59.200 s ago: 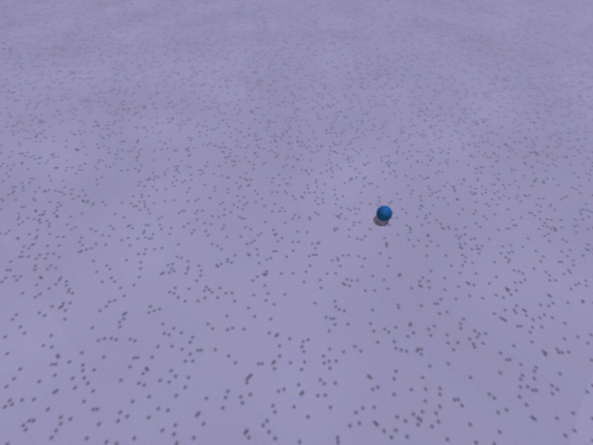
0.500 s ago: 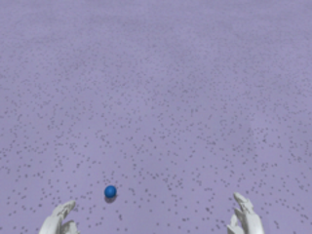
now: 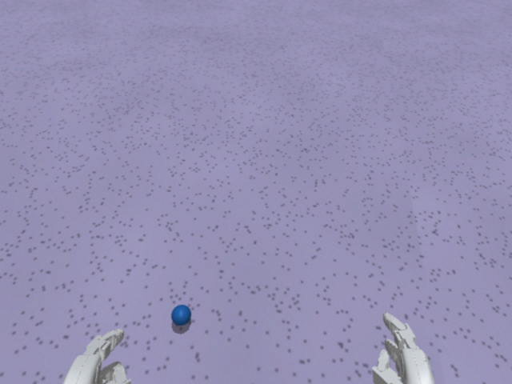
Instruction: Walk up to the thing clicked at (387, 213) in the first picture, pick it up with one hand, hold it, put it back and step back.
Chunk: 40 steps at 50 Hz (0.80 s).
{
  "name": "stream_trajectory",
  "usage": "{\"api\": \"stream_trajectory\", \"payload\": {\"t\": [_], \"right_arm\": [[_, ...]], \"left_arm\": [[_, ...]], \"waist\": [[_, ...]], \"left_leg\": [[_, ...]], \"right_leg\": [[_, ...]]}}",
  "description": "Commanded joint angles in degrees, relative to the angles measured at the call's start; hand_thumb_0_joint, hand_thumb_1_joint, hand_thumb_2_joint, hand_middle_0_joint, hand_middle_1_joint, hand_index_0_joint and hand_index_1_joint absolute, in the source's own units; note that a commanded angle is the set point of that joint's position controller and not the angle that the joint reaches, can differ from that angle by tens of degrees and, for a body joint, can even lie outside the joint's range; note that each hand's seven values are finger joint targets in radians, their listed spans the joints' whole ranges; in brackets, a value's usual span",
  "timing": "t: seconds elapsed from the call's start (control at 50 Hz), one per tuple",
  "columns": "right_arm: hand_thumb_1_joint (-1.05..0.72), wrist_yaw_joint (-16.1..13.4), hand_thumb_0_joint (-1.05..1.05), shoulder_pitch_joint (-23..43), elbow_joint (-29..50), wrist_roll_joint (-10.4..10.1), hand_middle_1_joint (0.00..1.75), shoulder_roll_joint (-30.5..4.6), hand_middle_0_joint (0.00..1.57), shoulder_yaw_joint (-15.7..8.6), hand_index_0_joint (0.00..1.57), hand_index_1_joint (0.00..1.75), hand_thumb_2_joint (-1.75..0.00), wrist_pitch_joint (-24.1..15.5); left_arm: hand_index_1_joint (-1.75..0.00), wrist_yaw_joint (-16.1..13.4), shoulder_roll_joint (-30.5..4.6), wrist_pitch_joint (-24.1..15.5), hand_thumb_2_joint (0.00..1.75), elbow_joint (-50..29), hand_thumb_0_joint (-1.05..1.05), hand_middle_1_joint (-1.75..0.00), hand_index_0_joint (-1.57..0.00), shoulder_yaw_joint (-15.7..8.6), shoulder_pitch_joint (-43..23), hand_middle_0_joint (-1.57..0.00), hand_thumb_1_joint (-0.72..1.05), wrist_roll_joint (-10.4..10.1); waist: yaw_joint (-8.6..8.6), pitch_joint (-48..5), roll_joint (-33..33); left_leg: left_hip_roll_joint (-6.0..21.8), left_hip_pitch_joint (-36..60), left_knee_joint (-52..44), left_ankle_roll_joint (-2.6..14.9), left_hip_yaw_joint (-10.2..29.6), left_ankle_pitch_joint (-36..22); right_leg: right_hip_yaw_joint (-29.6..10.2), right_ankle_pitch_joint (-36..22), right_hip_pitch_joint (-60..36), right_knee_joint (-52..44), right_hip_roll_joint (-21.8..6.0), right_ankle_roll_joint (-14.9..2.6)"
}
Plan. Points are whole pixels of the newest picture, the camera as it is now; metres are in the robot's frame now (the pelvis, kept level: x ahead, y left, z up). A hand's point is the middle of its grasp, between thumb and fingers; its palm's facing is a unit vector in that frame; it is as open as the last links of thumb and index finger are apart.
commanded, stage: home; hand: left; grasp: from above
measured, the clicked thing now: (181, 315) +0.50 +0.23 -0.68
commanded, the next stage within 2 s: stand in 0.64 s
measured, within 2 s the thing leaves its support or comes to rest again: neither
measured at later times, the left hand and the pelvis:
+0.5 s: hand out of the picture +0.16 +0.18 -0.05, palm faces +0.05 -0.98 -0.21, open 7.4 cm; pelvis +0.00 +0.00 +0.00, yaw +0 degrees
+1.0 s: hand out of the picture +0.12 +0.24 -0.11, palm faces +0.02 -0.94 -0.34, open 7.4 cm; pelvis +0.00 +0.00 +0.03, yaw +0 degrees
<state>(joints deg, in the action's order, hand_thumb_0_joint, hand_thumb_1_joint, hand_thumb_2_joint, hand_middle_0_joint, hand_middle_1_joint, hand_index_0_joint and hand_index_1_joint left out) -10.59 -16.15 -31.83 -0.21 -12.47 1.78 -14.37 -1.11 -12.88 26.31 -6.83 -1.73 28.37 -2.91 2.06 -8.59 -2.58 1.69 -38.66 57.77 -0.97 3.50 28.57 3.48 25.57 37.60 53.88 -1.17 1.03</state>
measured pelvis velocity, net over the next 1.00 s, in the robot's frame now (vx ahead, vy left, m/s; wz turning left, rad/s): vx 0.00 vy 0.00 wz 0.00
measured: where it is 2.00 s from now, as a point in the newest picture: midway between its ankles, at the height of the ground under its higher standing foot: outside the picture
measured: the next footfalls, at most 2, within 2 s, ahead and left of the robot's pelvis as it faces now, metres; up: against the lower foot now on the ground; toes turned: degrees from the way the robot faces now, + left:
none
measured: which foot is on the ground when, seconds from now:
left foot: down 0.00-1.00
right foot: down 0.00-1.00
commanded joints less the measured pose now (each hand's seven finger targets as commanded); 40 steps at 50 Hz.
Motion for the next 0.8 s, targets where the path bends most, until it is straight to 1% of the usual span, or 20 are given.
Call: {"api": "stream_trajectory", "payload": {"t": [0.0,0.08,0.1,0.12,0.26,0.36,0.38,0.42,0.48,0.5,0.56,0.58,0.62,0.66,0.68,0.7,0.72,0.74,0.76,0.78], "right_arm": [[-0.90,-0.8,0.00,3.9,9.3,-0.1,0.30,-6.8,0.20,-3.0,0.20,0.30,-0.90,-3.3],[-0.90,-0.8,0.00,3.9,9.5,-0.2,0.30,-6.9,0.20,-2.9,0.20,0.30,-0.90,-3.4],[-0.90,-0.9,0.00,4.0,9.4,-0.2,0.30,-7.1,0.20,-3.2,0.20,0.30,-0.90,-3.2],[-0.90,-0.8,0.00,3.6,9.2,-0.1,0.30,-7.0,0.20,-3.1,0.20,0.30,-0.90,-3.1],[-0.90,-0.8,0.00,3.6,9.4,-0.1,0.30,-6.8,0.20,-3.1,0.20,0.30,-0.90,-3.0],[-0.90,-0.8,0.00,3.6,9.5,-0.2,0.30,-6.9,0.20,-3.2,0.20,0.30,-0.90,-2.8],[-0.90,-0.7,0.00,3.7,9.5,-0.2,0.30,-6.7,0.20,-3.1,0.20,0.30,-0.90,-2.8],[-0.90,-0.8,0.00,3.8,9.7,-0.2,0.30,-6.8,0.20,-3.2,0.20,0.30,-0.90,-2.8],[-0.90,-0.6,0.00,3.8,9.8,-0.3,0.30,-6.9,0.20,-3.1,0.20,0.30,-0.90,-2.8],[-0.90,-0.6,0.00,3.9,9.8,-0.3,0.30,-6.9,0.20,-3.2,0.20,0.30,-0.90,-2.8],[-0.90,-0.6,0.00,3.9,10.0,-0.3,0.30,-6.8,0.20,-3.1,0.20,0.30,-0.90,-2.7],[-0.90,-0.5,0.00,3.8,10.1,-0.3,0.30,-7.1,0.20,-3.1,0.20,0.30,-0.90,-2.7],[-0.90,-0.6,0.00,3.7,9.9,-0.3,0.30,-7.0,0.20,-3.1,0.20,0.30,-0.90,-2.7],[-0.90,-0.5,0.00,3.7,10.0,-0.4,0.30,-6.8,0.20,-3.0,0.20,0.30,-0.90,-2.7],[-0.90,-0.5,0.00,3.6,10.2,-0.3,0.30,-6.8,0.20,-3.2,0.20,0.30,-0.90,-2.6],[-0.90,-0.5,0.00,3.6,10.0,-0.3,0.30,-7.0,0.20,-3.2,0.20,0.30,-0.90,-2.6],[-0.90,2.9,0.00,7.0,-4.0,7.3,0.30,-14.2,0.20,-5.4,0.20,0.30,-0.90,3.7],[-0.90,4.6,0.00,7.4,-4.8,7.2,0.30,-15.1,0.20,-6.6,0.20,0.30,-0.90,6.2],[-0.90,5.7,0.00,6.1,-3.3,7.5,0.30,-15.2,0.20,-6.6,0.20,0.30,-0.90,7.5],[-0.90,6.7,0.00,7.0,-3.9,6.5,0.30,-15.0,0.20,-6.5,0.20,0.30,-0.90,8.1]], "left_arm": [[-0.30,-0.5,-6.3,-3.2,0.90,-11.9,0.00,-0.30,-0.20,-3.6,-2.0,-0.20,0.90,0.4],[-0.30,-0.2,-5.0,-2.9,0.90,-10.9,0.00,-0.30,-0.20,-2.8,-0.6,-0.20,0.90,0.0],[-0.30,-0.5,-7.6,-3.1,0.90,-13.8,0.00,-0.30,-0.20,-4.6,-2.0,-0.20,0.90,0.2],[-0.30,-0.3,-5.7,-2.9,0.90,-10.5,0.00,-0.30,-0.20,-3.2,-0.1,-0.20,0.90,0.3],[-0.30,-0.5,-5.9,-2.9,0.90,-11.4,0.00,-0.30,-0.20,-3.4,-0.7,-0.20,0.90,0.4],[-0.30,-0.6,-7.0,-3.1,0.90,-13.0,0.00,-0.30,-0.20,-4.2,-2.4,-0.20,0.90,0.5],[-0.30,-0.4,-5.2,-2.9,0.90,-9.7,0.00,-0.30,-0.20,-2.8,-0.3,-0.20,0.90,0.5],[-0.30,-0.6,-6.6,-3.2,0.90,-13.2,0.00,-0.30,-0.20,-3.9,-2.4,-0.20,0.90,0.4],[-0.30,-0.3,-5.4,-2.8,0.90,-10.9,0.00,-0.30,-0.20,-3.0,-0.8,-0.20,0.90,0.3],[-0.30,-0.4,-7.1,-3.2,0.90,-14.0,0.00,-0.30,-0.20,-4.2,-2.5,-0.20,0.90,0.3],[-0.30,-0.3,-4.5,-2.6,0.90,-9.9,0.00,-0.30,-0.20,-2.0,0.3,-0.20,0.90,0.5],[-0.30,-0.5,-7.0,-3.2,0.90,-14.6,0.00,-0.30,-0.20,-4.1,-2.9,-0.20,0.90,0.0],[-0.30,-0.6,-7.1,-3.0,0.90,-12.9,0.00,-0.30,-0.20,-4.0,-1.3,-0.20,0.90,0.4],[-0.30,-0.3,-4.8,-2.8,0.90,-11.1,0.00,-0.30,-0.20,-2.3,0.1,-0.20,0.90,0.1],[-0.30,-0.5,-6.1,-3.0,0.90,-12.9,0.00,-0.30,-0.20,-3.7,-0.6,-0.20,0.90,0.1],[-0.30,-0.5,-5.9,-3.0,0.90,-12.0,0.00,-0.30,-0.20,-3.3,-0.5,-0.20,0.90,0.2],[-0.30,-2.5,-10.6,-15.1,0.90,8.1,0.00,-0.30,-0.20,-3.6,-17.9,-0.20,0.90,6.6],[-0.30,-2.2,-11.6,-19.0,0.90,17.9,0.00,-0.30,-0.20,-4.6,-11.7,-0.20,0.90,6.8],[-0.30,-1.8,-11.7,-20.8,0.90,20.5,0.00,-0.30,-0.20,-4.1,-10.9,-0.20,0.90,6.8],[-0.30,-1.6,-12.5,-22.2,0.90,23.4,0.00,-0.30,-0.20,-3.3,-11.2,-0.20,0.90,6.9]], "waist": [[0.01,-4.6,-0.1],[0.16,-5.5,0.7],[-0.57,-6.1,-0.6],[0.17,-6.3,-0.2],[0.04,-5.6,0.3],[-0.19,-5.0,-0.6],[0.17,-4.6,0.1],[-0.20,-4.9,-1.3],[0.22,-4.2,-0.1],[-0.25,-4.8,-1.5],[0.45,-4.1,0.2],[0.14,-5.0,-0.7],[-0.13,-5.2,-0.5],[0.26,-5.1,0.0],[-0.06,-6.1,-0.1],[0.17,-5.5,-0.7],[-4.03,7.4,1.7],[-4.41,2.8,4.8],[-3.15,2.4,3.5],[-3.83,0.6,1.8]], "left_leg": [[-1.7,3.2,-10.3,1.46,-0.9,-10.3],[-1.8,3.3,-9.7,1.58,-1.2,-11.2],[-1.8,3.7,-9.6,1.50,-1.3,-11.9],[-1.8,4.0,-9.5,1.42,-1.2,-13.1],[-1.7,3.7,-9.5,1.39,-1.0,-13.6],[-1.6,3.6,-10.0,1.39,-0.9,-11.9],[-1.6,3.3,-10.1,1.36,-0.7,-11.9],[-1.6,3.3,-10.1,1.30,-0.8,-11.3],[-1.6,3.0,-10.2,1.49,-0.8,-10.4],[-1.5,3.2,-10.3,1.33,-0.7,-10.3],[-1.5,3.0,-9.9,1.44,-0.8,-11.2],[-1.5,3.2,-9.9,1.47,-0.7,-11.0],[-1.6,3.4,-9.7,1.43,-0.9,-11.7],[-1.4,3.2,-9.8,1.31,-0.4,-11.9],[-1.5,3.5,-9.6,1.31,-0.7,-12.4],[-1.5,3.6,-9.7,1.24,-0.7,-12.5],[1.6,5.7,-15.6,4.03,2.4,-23.2],[0.8,9.5,-14.5,4.62,0.4,-23.7],[0.9,11.3,-14.9,4.77,1.7,-21.7],[0.8,13.3,-15.4,4.99,2.4,-22.1]], "right_leg": [[0.8,-7.8,-4.0,-8.6,2.3,-0.98],[0.6,-8.8,-4.7,-8.7,2.1,-0.96],[0.5,-9.3,-4.8,-8.6,2.0,-0.97],[0.6,-10.2,-5.0,-8.3,2.2,-1.02],[0.8,-10.7,-4.9,-8.0,2.2,-1.03],[0.7,-9.2,-4.4,-8.4,2.2,-1.01],[0.9,-9.1,-4.2,-8.2,2.3,-0.97],[0.9,-8.7,-4.0,-8.2,2.3,-0.98],[0.7,-8.1,-3.9,-8.6,2.3,-0.92],[0.8,-8.0,-4.0,-8.3,2.2,-1.04],[0.9,-8.7,-3.3,-8.4,2.4,-1.00],[0.8,-8.6,-4.0,-8.3,2.2,-1.02],[0.7,-9.0,-4.1,-8.1,2.3,-1.06],[1.0,-9.3,-3.8,-7.8,2.4,-1.01],[0.9,-9.6,-4.1,-7.8,2.4,-1.05],[1.0,-9.5,-4.0,-7.7,2.4,-1.09],[-2.9,-10.5,-12.7,-7.7,-1.5,-3.02],[-6.1,-10.5,-14.3,-10.6,-2.3,-5.08],[-6.9,-9.9,-12.5,-11.5,-2.0,-5.75],[-7.1,-13.2,-16.2,-11.2,-2.6,-5.33]]}}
